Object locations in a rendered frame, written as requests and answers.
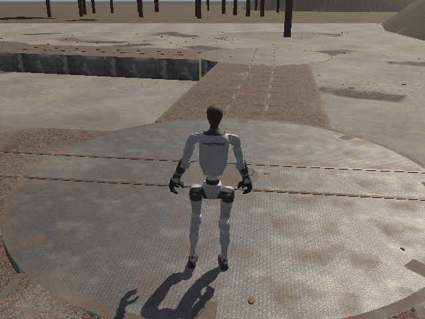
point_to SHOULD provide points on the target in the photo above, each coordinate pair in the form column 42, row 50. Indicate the robot left upper arm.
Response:
column 188, row 150

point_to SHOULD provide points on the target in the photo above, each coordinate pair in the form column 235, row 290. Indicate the robot left thigh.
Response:
column 196, row 197

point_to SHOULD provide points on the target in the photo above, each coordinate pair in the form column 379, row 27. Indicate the robot left hand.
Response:
column 173, row 184

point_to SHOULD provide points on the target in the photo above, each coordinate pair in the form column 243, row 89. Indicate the robot right shin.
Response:
column 224, row 241

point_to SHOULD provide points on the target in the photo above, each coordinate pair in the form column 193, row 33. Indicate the robot right hand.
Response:
column 248, row 185

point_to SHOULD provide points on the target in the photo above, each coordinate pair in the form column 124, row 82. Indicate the robot left forearm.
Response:
column 178, row 172

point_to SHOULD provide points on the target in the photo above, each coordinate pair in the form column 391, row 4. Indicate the robot right upper arm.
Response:
column 237, row 149

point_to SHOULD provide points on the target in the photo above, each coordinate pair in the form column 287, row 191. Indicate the robot right forearm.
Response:
column 245, row 174

